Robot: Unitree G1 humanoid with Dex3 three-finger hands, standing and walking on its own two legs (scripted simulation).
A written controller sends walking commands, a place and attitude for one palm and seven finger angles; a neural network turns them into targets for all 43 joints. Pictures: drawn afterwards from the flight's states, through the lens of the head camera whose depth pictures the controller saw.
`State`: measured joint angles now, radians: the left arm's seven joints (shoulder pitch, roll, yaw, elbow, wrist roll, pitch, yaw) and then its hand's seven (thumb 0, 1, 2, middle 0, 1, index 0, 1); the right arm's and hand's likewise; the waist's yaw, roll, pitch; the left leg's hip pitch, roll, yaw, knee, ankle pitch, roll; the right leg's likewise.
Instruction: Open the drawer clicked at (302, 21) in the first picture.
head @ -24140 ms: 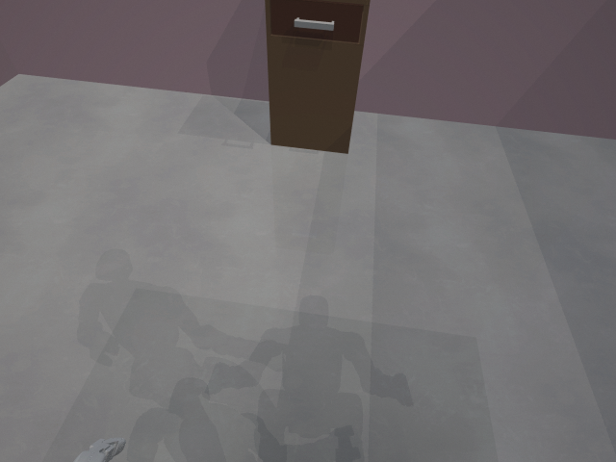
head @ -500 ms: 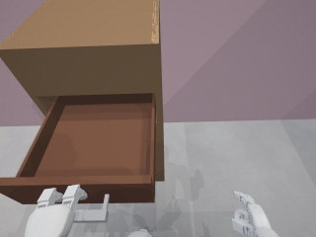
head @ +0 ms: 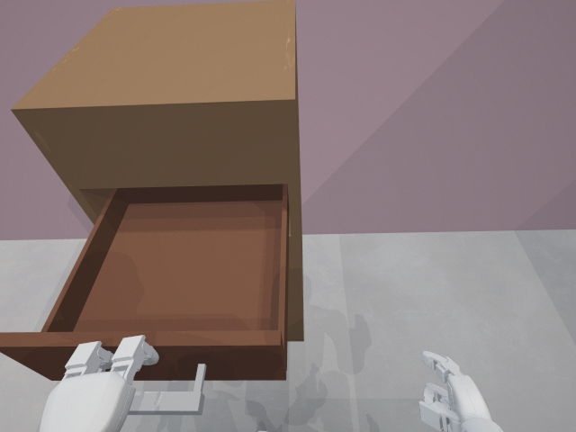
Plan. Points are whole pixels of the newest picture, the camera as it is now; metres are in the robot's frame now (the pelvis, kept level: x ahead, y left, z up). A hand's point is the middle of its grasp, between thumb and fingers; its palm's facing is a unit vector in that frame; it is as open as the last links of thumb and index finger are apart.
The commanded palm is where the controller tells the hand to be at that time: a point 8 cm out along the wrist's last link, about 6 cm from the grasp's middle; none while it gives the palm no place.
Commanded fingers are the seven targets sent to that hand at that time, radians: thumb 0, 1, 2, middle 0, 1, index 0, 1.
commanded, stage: lift the hand off the handle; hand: left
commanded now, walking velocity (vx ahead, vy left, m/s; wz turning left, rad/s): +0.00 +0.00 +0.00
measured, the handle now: (146, 386) +0.19 +0.24 -0.05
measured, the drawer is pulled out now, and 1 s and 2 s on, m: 0.30 0.30 0.30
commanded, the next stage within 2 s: draw the hand back to the body in 1.22 s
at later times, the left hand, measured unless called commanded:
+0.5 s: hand (119, 393) +0.16 +0.22 +0.05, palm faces +0.05 -0.15 -0.99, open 13.8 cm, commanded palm +0.13 +0.22 +0.11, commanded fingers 0.00 -0.50 0.30 -0.30 -1.20 -0.30 -1.20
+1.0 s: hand (109, 377) +0.16 +0.22 +0.09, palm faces +0.05 -0.15 -0.99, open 13.8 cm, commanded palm +0.13 +0.22 +0.15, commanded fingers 0.00 -0.50 0.30 -0.30 -1.20 -0.30 -1.20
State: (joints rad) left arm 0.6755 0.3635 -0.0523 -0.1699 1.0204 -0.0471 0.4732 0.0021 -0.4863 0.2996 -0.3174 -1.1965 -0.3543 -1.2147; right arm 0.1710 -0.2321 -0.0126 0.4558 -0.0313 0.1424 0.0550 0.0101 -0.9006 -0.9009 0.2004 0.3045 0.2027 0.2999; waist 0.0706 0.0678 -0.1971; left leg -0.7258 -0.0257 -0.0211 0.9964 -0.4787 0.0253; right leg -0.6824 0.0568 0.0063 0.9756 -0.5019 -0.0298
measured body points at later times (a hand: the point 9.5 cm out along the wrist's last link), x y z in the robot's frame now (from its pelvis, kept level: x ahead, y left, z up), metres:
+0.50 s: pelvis +0.01 +0.00 +0.01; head +0.02 -0.03 +0.46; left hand +0.15 +0.22 +0.10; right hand +0.22 -0.20 -0.07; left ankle +0.01 +0.10 -0.68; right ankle -0.01 -0.11 -0.68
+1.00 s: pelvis +0.01 +0.00 +0.03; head +0.01 -0.04 +0.47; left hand +0.15 +0.22 +0.14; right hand +0.23 -0.21 -0.05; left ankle +0.01 +0.10 -0.68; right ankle -0.01 -0.11 -0.68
